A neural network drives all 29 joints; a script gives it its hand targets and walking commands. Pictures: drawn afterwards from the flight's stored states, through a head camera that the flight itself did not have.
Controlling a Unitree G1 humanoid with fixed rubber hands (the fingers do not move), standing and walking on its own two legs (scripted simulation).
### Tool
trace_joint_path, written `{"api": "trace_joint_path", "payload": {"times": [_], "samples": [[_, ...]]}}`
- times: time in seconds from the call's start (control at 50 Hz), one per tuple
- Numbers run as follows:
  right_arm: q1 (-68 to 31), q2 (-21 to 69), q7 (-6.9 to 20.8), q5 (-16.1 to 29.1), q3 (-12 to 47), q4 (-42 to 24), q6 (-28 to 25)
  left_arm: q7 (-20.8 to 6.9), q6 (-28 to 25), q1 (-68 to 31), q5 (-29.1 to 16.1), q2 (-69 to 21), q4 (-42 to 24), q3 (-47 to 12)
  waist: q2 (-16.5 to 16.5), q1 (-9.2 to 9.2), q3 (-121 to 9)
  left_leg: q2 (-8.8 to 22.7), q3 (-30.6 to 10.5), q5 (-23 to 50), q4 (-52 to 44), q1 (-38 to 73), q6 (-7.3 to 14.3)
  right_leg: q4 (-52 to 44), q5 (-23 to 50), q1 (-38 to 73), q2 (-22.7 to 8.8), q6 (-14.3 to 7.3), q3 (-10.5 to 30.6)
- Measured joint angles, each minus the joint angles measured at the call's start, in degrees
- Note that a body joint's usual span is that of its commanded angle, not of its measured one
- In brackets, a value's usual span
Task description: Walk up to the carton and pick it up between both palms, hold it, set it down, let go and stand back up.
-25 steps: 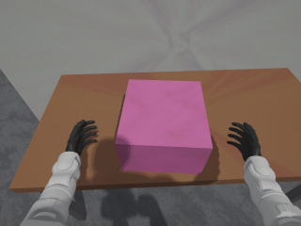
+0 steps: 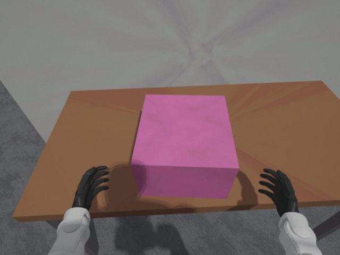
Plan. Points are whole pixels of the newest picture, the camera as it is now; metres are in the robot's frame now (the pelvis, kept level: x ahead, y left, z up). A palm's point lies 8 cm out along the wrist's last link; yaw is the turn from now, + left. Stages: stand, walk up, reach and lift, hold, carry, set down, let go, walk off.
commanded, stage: set down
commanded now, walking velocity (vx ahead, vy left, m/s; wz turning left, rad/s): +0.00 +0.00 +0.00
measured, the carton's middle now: (183, 143) +0.49 -0.01 -0.05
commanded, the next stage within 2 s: let go in 0.70 s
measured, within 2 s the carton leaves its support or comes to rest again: neither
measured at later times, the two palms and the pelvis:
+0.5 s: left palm (85, 229) +0.22 +0.23 -0.04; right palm (283, 232) +0.21 -0.23 -0.05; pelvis +0.00 +0.00 +0.00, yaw +0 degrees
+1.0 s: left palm (85, 254) +0.18 +0.23 -0.07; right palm out of the picture +0.17 -0.22 -0.07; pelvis +0.02 +0.00 +0.01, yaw -1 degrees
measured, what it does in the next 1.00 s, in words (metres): stands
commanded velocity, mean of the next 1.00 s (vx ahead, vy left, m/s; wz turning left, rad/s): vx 0.00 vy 0.00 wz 0.00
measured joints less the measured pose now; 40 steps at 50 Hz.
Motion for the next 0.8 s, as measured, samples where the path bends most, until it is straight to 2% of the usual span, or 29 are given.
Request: {"api": "trace_joint_path", "payload": {"times": [0.2,0.36,0.5,0.8], "samples": [[6.22,2.11,0.09,-2.98,-1.05,-2.11,-2.45,0.51,-2.16,7.74,-0.11,-0.40,-3.67,-1.02,0.03,0.35,1.68,-0.06,-0.31,-0.78,0.68,1.97,-0.14,1.13,-1.08,1.81,0.04,-0.13,-0.03],[8.04,3.39,-0.23,-5.74,-1.32,-1.26,-2.61,0.55,-1.63,9.47,1.22,-1.08,-3.27,-1.02,-0.34,0.54,2.62,-0.13,-0.21,-0.86,0.34,3.73,-0.24,1.44,-1.45,3.22,0.05,-0.23,0.26],[9.26,4.09,-0.52,-7.90,-1.34,-0.53,-1.09,0.86,1.68,10.34,3.24,-1.76,-3.11,-0.26,-0.72,0.74,3.53,-0.06,0.03,-0.37,-1.46,6.34,-0.32,0.09,-1.11,5.53,0.20,-0.31,0.63],[15.86,5.35,-0.41,-13.77,-1.88,-2.51,3.04,1.67,11.47,17.20,10.38,-4.38,-8.37,2.46,-0.98,1.68,5.50,0.34,0.45,0.70,-6.85,13.88,-0.41,-5.24,0.07,12.88,0.75,-0.35,1.20]]}}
